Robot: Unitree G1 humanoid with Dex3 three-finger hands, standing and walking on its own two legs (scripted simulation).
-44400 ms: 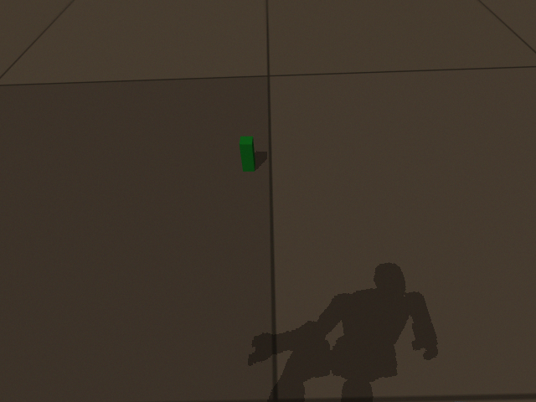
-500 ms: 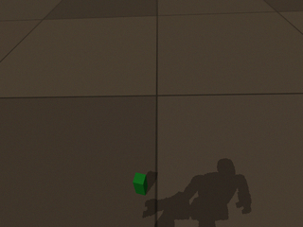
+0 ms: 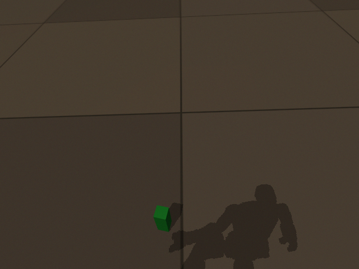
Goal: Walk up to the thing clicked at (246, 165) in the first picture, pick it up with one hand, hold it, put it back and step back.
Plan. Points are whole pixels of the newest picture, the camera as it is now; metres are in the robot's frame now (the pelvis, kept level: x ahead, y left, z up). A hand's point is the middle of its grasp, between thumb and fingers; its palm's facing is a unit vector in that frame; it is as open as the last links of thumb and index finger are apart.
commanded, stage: stand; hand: left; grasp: from the side
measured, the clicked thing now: (163, 219) +0.46 +0.16 -0.68
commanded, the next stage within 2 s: step back in 0.76 s
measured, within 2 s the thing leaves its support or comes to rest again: neither
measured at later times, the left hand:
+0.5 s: hand out of the picture +0.07 +0.25 -0.16, palm faces -0.03 -0.94 -0.34, open 7.4 cm
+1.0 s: hand out of the picture +0.10 +0.29 -0.17, palm faces -0.03 -0.92 -0.38, open 7.4 cm
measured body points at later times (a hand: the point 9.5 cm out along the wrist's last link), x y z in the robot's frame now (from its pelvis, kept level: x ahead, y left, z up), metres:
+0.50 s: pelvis +0.01 +0.00 +0.00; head +0.02 +0.00 +0.45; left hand +0.07 +0.30 -0.13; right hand +0.07 -0.30 -0.14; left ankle +0.02 +0.13 -0.75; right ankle +0.01 -0.14 -0.75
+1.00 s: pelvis -0.01 +0.02 -0.01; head +0.05 +0.02 +0.43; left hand +0.11 +0.33 -0.14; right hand +0.08 -0.30 -0.14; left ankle -0.02 +0.13 -0.73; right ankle +0.02 -0.13 -0.75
